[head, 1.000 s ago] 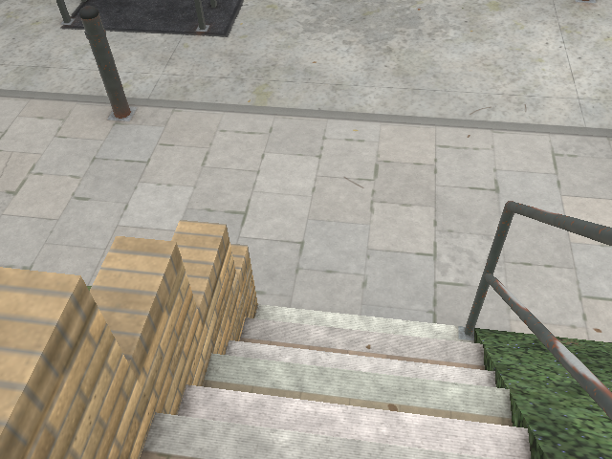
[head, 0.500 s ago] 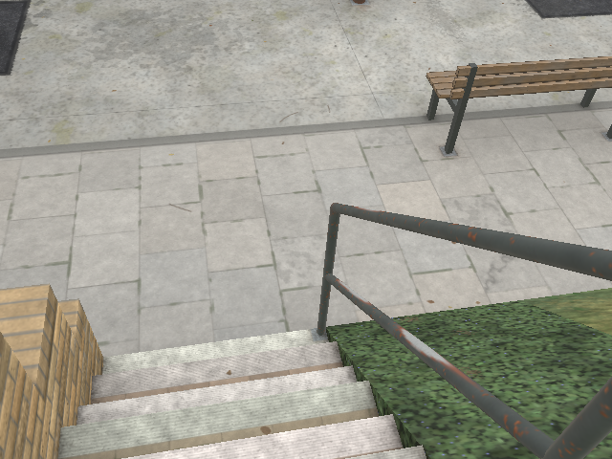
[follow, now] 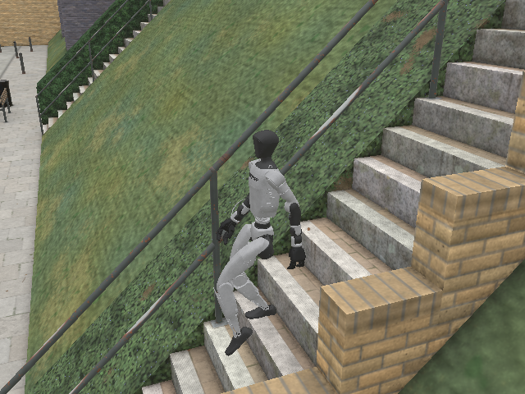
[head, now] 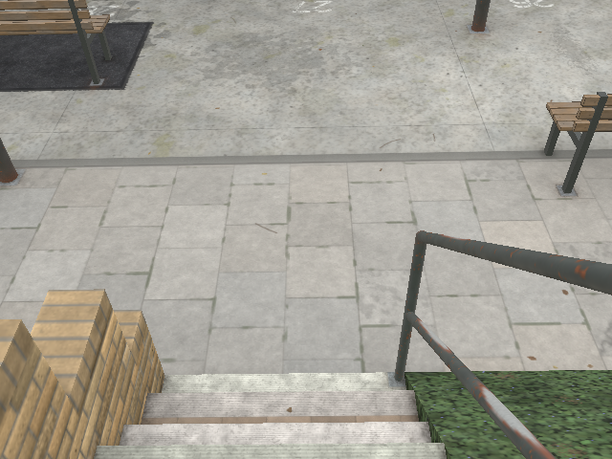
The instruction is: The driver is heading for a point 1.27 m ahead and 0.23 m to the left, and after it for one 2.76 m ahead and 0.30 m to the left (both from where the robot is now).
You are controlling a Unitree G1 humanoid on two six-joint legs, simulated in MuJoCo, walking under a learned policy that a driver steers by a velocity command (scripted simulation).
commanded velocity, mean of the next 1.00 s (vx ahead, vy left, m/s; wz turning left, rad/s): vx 0.50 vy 0.00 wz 0.37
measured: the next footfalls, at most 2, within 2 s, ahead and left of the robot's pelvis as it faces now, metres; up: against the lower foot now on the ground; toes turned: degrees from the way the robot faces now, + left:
left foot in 0.20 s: +0.17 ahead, +0.13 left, -0.20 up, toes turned +2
right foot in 0.68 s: +0.43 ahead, -0.08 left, -0.40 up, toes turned +25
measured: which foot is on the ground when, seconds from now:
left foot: up 0.00-0.18, down 0.20-0.70, up 0.72-1.00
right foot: down 0.00-0.20, up 0.22-0.66, down 0.68-1.00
